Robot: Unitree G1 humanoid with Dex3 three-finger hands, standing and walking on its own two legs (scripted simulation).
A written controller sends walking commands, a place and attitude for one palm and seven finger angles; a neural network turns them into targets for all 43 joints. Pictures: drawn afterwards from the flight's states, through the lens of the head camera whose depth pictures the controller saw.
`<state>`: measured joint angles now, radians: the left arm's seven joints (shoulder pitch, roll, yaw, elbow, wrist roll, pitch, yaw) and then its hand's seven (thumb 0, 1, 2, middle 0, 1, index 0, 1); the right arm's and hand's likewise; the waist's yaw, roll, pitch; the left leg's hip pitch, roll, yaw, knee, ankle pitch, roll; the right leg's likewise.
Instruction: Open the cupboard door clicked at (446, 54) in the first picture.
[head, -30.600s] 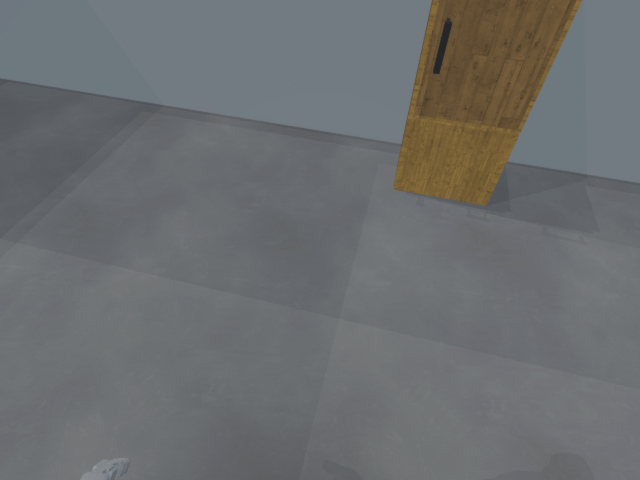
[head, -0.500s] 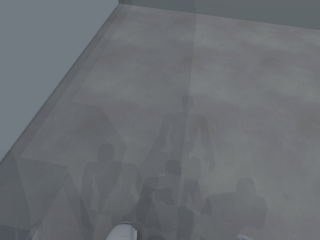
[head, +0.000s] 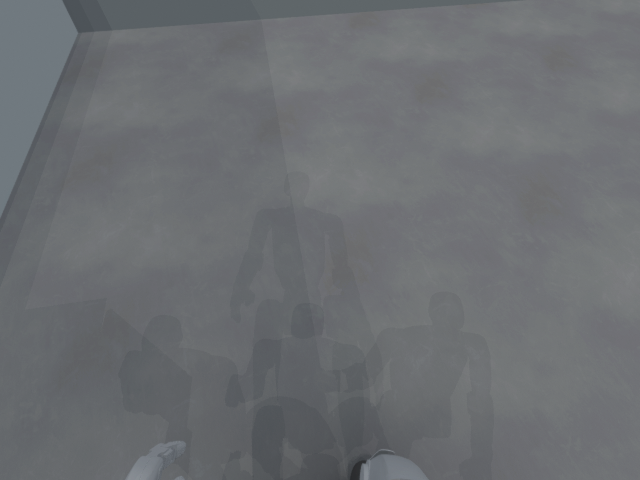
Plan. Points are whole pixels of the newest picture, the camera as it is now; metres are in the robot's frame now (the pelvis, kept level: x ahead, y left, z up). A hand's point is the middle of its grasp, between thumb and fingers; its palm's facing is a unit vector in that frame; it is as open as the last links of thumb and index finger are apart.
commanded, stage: walk to a spot facing it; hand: left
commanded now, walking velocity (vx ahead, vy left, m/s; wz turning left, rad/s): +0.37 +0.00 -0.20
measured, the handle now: out of the picture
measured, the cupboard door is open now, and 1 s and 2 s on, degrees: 45 45 45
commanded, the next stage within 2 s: turn to face it in 0.44 s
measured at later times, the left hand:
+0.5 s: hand (230, 458) +0.18 +0.14 -0.18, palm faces +0.09 -0.98 -0.15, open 7.3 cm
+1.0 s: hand (238, 280) +0.46 +0.15 -0.15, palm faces +0.20 -0.94 -0.28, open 7.3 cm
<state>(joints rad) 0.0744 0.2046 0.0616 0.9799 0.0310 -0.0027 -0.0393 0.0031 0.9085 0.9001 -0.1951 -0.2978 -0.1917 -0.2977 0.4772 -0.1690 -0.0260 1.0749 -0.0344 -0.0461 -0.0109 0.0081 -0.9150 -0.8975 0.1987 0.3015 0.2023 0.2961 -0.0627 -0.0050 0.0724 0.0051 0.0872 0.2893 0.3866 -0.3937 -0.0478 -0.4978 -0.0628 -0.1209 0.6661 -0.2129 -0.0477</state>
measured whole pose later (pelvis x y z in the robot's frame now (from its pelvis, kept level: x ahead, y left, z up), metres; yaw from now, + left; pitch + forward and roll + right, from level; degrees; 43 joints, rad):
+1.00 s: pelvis +0.40 -0.06 +0.00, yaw +11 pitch +2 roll +2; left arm 0.16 0.19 0.06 0.94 0.02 -0.02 0.03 0.00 0.92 0.90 -0.20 -0.30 -0.20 -0.30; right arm 0.24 -0.21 -0.08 1.03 -0.01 0.05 0.00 0.01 -0.92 -0.90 0.20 0.30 0.20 0.30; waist -0.03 0.01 0.06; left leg -0.51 0.00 0.03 1.12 -0.50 -0.04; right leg -0.31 -0.09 -0.15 0.60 -0.32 -0.02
